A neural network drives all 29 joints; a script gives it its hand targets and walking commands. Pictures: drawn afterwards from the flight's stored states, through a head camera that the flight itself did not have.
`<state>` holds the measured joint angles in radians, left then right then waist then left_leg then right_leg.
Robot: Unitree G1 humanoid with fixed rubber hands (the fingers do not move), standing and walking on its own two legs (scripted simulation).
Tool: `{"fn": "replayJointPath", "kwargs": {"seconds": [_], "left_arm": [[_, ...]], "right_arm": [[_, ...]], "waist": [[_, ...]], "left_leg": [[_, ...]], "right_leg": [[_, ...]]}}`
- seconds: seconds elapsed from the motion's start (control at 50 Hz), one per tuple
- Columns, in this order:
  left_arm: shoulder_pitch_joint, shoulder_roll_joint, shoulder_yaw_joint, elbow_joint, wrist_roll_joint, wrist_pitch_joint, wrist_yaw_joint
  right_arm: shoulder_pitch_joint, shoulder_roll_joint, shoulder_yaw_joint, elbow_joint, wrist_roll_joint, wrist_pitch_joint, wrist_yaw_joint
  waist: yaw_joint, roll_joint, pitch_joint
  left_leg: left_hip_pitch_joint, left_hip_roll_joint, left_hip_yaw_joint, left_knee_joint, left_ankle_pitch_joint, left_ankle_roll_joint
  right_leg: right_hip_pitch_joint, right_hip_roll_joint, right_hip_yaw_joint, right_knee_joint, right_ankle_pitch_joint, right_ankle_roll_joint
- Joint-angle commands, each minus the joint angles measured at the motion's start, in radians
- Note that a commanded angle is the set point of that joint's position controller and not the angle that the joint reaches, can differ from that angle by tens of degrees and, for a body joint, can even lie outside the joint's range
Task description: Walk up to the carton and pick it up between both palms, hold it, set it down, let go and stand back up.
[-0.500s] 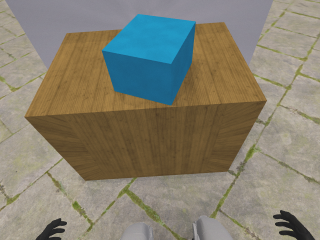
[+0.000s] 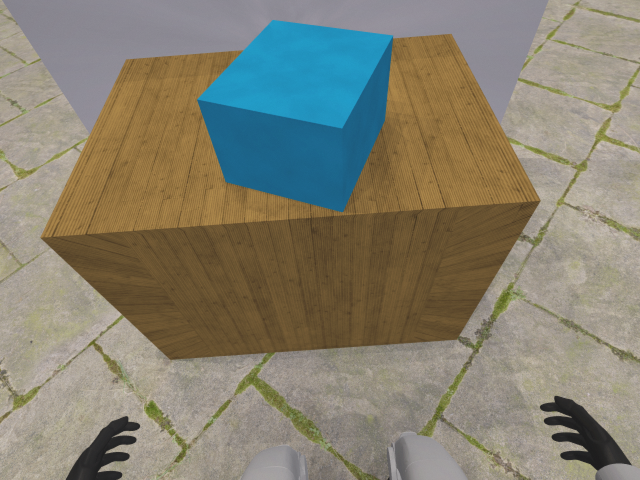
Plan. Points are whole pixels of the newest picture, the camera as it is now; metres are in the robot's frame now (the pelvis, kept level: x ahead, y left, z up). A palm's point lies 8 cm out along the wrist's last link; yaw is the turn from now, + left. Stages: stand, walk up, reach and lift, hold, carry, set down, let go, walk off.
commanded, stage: walk up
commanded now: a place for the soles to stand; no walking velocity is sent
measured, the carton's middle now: (306, 111) +0.72 +0.05 +0.03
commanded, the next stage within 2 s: none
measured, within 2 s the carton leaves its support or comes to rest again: neither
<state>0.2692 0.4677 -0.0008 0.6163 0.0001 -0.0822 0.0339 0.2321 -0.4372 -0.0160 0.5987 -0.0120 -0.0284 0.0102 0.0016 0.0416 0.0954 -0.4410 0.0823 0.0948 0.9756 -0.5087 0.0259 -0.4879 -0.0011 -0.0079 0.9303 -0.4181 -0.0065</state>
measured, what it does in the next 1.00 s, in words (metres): walks ahead: right foot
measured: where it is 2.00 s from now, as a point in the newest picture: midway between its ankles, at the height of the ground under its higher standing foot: (344, 471)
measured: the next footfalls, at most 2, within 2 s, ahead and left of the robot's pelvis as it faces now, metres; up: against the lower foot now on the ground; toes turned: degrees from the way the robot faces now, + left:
right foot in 0.76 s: +0.27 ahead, -0.12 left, +0.00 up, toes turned +1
left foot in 1.02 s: +0.26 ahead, +0.13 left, +0.00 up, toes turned +4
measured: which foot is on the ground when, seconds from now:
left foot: down 0.00-0.78, up 0.80-1.00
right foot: down 0.00-0.42, up 0.44-0.74, down 0.76-1.00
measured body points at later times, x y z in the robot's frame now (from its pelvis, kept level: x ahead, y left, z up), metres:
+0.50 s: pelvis +0.02 +0.02 +0.00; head +0.04 +0.03 +0.45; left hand +0.11 +0.36 -0.07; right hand +0.13 -0.30 -0.07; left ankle +0.03 +0.11 -0.69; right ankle +0.04 -0.12 -0.65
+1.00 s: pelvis +0.11 +0.01 +0.01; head +0.14 +0.01 +0.45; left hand +0.20 +0.33 -0.07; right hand +0.24 -0.31 -0.07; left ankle +0.17 +0.13 -0.67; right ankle +0.20 -0.12 -0.69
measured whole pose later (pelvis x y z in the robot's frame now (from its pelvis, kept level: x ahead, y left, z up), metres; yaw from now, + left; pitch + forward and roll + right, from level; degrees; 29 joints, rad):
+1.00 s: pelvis +0.11 +0.01 +0.01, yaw +0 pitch -3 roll -1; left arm 0.39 0.47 0.00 0.62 0.00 -0.09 0.00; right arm 0.28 -0.46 -0.03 0.60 -0.02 -0.02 0.04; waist 0.00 0.03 0.10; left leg -0.52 0.06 0.05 1.00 -0.53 0.03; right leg -0.50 0.00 0.01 0.86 -0.32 -0.01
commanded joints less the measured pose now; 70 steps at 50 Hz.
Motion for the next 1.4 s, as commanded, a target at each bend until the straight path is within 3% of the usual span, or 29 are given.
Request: {"fn": "replayJointPath", "kwargs": {"seconds": [0.0,0.12,0.16,0.22,0.26,0.28,0.36,0.38,0.4,0.42,0.44,0.54,0.66,0.72,0.74,0.78,0.82,0.88,0.96,1.0,1.02,1.04,1.06,1.14,1.2,1.26,1.32,1.34,1.38], "left_arm": [[0.071,0.280,0.112,0.063,0.012,-0.029,0.018],[-0.023,0.185,0.078,0.038,0.014,-0.011,0.014],[0.012,0.198,0.088,0.050,0.020,-0.019,0.013],[0.093,0.289,0.119,0.074,0.019,-0.033,0.013],[0.248,0.385,0.167,0.083,0.022,-0.038,-0.008],[0.226,0.387,0.174,0.066,0.020,-0.036,-0.004],[0.054,0.349,0.160,0.015,0.040,-0.024,-0.006],[-0.080,0.313,0.150,-0.016,0.040,-0.016,-0.014],[-0.111,0.169,0.116,-0.065,0.034,-0.001,-0.022],[-0.126,0.152,0.100,-0.068,0.033,-0.008,-0.016],[-0.102,0.269,0.111,-0.053,0.034,-0.008,-0.014],[0.039,0.221,0.115,0.009,0.009,-0.010,-0.052],[-0.060,0.170,0.097,-0.031,0.012,-0.024,-0.067],[0.134,0.178,0.112,0.052,0.012,-0.042,-0.055],[0.258,0.226,0.139,0.085,0.019,-0.046,-0.034],[0.331,0.389,0.179,0.066,0.002,-0.049,-0.013],[0.236,0.347,0.158,0.038,-0.008,-0.048,-0.001],[0.119,0.294,0.149,0.015,0.013,-0.034,0.003],[0.085,0.304,0.146,-0.003,0.034,-0.011,0.000],[-0.016,0.238,0.125,-0.034,0.032,0.005,0.002],[0.036,0.157,0.101,-0.017,0.023,0.019,0.001],[0.048,0.137,0.091,-0.029,0.020,0.029,0.005],[0.039,0.227,0.111,0.004,0.013,0.037,0.010],[0.150,0.195,0.113,0.046,0.010,0.013,-0.010],[0.146,0.186,0.113,0.062,0.022,-0.012,0.004],[0.075,0.277,0.130,0.033,0.026,-0.018,0.012],[0.004,0.180,0.089,0.011,0.015,-0.004,0.011],[0.011,0.160,0.083,0.035,0.014,0.006,0.008],[0.019,0.198,0.095,0.038,0.017,0.004,0.010]], "right_arm": [[-0.044,-0.208,-0.090,0.012,0.009,-0.009,-0.014],[0.004,-0.265,-0.119,0.034,-0.011,-0.028,-0.010],[-0.033,-0.270,-0.113,0.036,-0.003,-0.025,-0.007],[-0.094,-0.187,-0.083,-0.016,0.011,-0.006,-0.008],[-0.135,-0.243,-0.109,-0.045,-0.016,-0.013,0.016],[-0.142,-0.258,-0.112,-0.054,-0.019,-0.013,0.020],[0.064,-0.268,-0.145,0.035,-0.015,-0.040,0.046],[0.266,-0.262,-0.159,0.091,-0.015,-0.047,0.046],[0.417,-0.340,-0.186,0.119,-0.034,-0.060,0.034],[0.376,-0.434,-0.202,0.080,-0.029,-0.067,0.019],[0.265,-0.402,-0.200,0.050,-0.011,-0.062,0.014],[0.194,-0.300,-0.144,0.009,0.005,-0.088,-0.003],[0.211,-0.297,-0.146,-0.022,0.010,-0.072,0.010],[0.153,-0.260,-0.126,-0.052,0.010,-0.054,0.017],[0.181,-0.199,-0.099,-0.054,0.012,-0.051,0.016],[0.163,-0.181,-0.093,-0.074,0.027,-0.038,0.014],[0.112,-0.249,-0.114,-0.067,0.015,-0.016,0.011],[0.185,-0.227,-0.116,0.016,-0.007,-0.004,0.022],[0.174,-0.219,-0.125,0.040,-0.009,-0.002,0.018],[0.246,-0.217,-0.138,0.087,-0.023,-0.015,0.006],[0.291,-0.278,-0.150,0.106,-0.039,-0.022,-0.003],[0.176,-0.344,-0.155,0.045,-0.028,-0.031,-0.006],[0.078,-0.324,-0.144,0.016,-0.018,-0.029,-0.006],[0.021,-0.275,-0.122,-0.006,-0.029,-0.031,-0.009],[0.038,-0.247,-0.111,-0.003,-0.009,-0.023,-0.006],[0.008,-0.170,-0.100,-0.011,0.010,-0.012,-0.013],[0.085,-0.223,-0.114,0.029,-0.017,-0.035,-0.017],[0.062,-0.245,-0.128,0.021,-0.016,-0.042,-0.016],[0.057,-0.281,-0.136,0.024,-0.010,-0.039,-0.015]], "waist": [[-0.004,-0.101,-0.222],[-0.048,0.003,-0.183],[-0.013,0.001,-0.170],[0.020,-0.178,-0.227],[0.086,-0.236,-0.147],[0.085,-0.190,-0.099],[-0.037,-0.190,-0.120],[-0.178,-0.159,-0.158],[-0.257,0.159,-0.175],[-0.245,0.298,-0.121],[-0.188,0.025,-0.004],[-0.058,0.064,0.036],[-0.072,0.113,0.031],[0.028,0.042,-0.136],[0.087,-0.064,-0.217],[0.102,-0.313,-0.230],[0.052,-0.086,-0.066],[-0.010,-0.153,-0.050],[-0.003,-0.209,-0.114],[-0.082,-0.110,-0.105],[-0.107,0.154,-0.137],[-0.084,0.192,-0.066],[-0.050,0.051,0.027],[-0.016,0.146,-0.111],[0.016,0.067,-0.174],[-0.001,-0.130,-0.156],[-0.055,0.115,-0.177],[-0.043,0.133,-0.140],[-0.029,0.055,-0.167]], "left_leg": [[-0.008,0.027,-0.108,-0.108,0.158,0.023],[0.217,0.239,-0.367,-0.412,0.138,0.158],[0.126,0.212,-0.279,-0.348,0.269,0.154],[-0.081,0.024,-0.087,-0.050,0.124,0.023],[-0.416,-0.016,-0.116,0.150,-0.232,0.037],[-0.456,0.009,-0.147,0.149,-0.204,0.041],[-0.021,-0.015,-0.107,-0.067,-0.118,0.040],[0.349,-0.027,-0.117,-0.221,-0.023,0.075],[0.650,0.102,-0.405,-0.554,-0.402,0.107],[0.610,0.360,-0.903,-0.788,-0.677,0.158],[0.482,0.386,-0.928,-0.813,-0.685,0.159],[0.348,0.220,-0.411,-0.625,0.238,0.102],[0.257,0.229,-0.271,-0.543,0.447,0.218],[0.113,0.145,-0.124,-0.282,0.556,0.143],[0.023,0.109,-0.106,-0.055,0.612,0.112],[-0.371,-0.105,-0.111,0.313,-0.052,0.028],[-0.378,-0.033,-0.189,0.358,-0.044,0.018],[-0.252,0.019,-0.149,0.189,0.007,0.016],[0.007,-0.005,-0.091,-0.046,0.014,0.014],[0.269,-0.034,-0.088,-0.234,0.159,0.045],[0.356,0.105,-0.356,-0.474,-0.146,0.082],[0.177,0.316,-0.675,-0.710,-0.489,0.114],[0.042,0.299,-0.675,-0.728,-0.433,0.109],[0.131,0.206,-0.424,-0.514,0.005,0.178],[-0.001,0.155,-0.282,-0.297,0.335,0.127],[-0.097,-0.001,-0.104,-0.100,0.074,0.009],[0.174,0.114,-0.309,-0.412,0.017,0.067],[0.227,0.201,-0.472,-0.484,0.078,0.115],[0.202,0.236,-0.464,-0.418,0.259,0.188]], "right_leg": [[0.132,-0.200,0.416,-0.248,0.272,-0.196],[-0.101,-0.012,0.019,-0.019,0.147,-0.056],[0.023,-0.030,0.028,-0.087,0.180,-0.059],[0.216,-0.195,0.433,-0.280,0.270,-0.190],[0.366,-0.327,0.783,-0.516,-0.415,-0.329],[0.337,-0.341,0.797,-0.582,-0.578,-0.337],[-0.031,-0.252,0.578,-0.482,-0.562,-0.272],[-0.299,-0.195,0.390,-0.290,-0.497,-0.206],[-0.645,0.051,0.064,0.112,-0.348,-0.060],[-0.770,0.114,0.044,0.360,-0.264,-0.035],[-0.710,0.028,0.168,0.399,-0.107,-0.032],[-0.398,-0.052,0.043,0.242,0.087,-0.012],[-0.123,-0.058,-0.047,-0.117,0.031,-0.037],[0.285,0.019,-0.089,-0.314,0.201,-0.066],[0.473,0.040,-0.035,-0.293,0.160,-0.087],[0.554,-0.371,0.842,-0.597,-0.172,-0.263],[0.352,-0.356,0.800,-0.606,-0.281,-0.295],[0.109,-0.239,0.530,-0.561,-0.382,-0.247],[-0.071,-0.219,0.452,-0.476,-0.339,-0.246],[-0.285,-0.161,0.308,-0.315,-0.330,-0.180],[-0.413,-0.055,0.162,-0.066,-0.351,-0.103],[-0.380,0.051,0.033,0.117,-0.195,-0.042],[-0.291,-0.004,0.094,0.149,-0.117,-0.022],[-0.099,-0.032,0.001,0.024,-0.106,-0.023],[0.151,0.012,-0.022,-0.185,0.060,-0.053],[0.129,-0.222,0.430,-0.321,0.042,-0.208],[-0.112,-0.067,0.143,-0.059,0.148,-0.095],[-0.204,0.000,0.019,0.026,0.042,-0.037],[-0.122,-0.022,0.006,-0.017,-0.053,-0.032]]}}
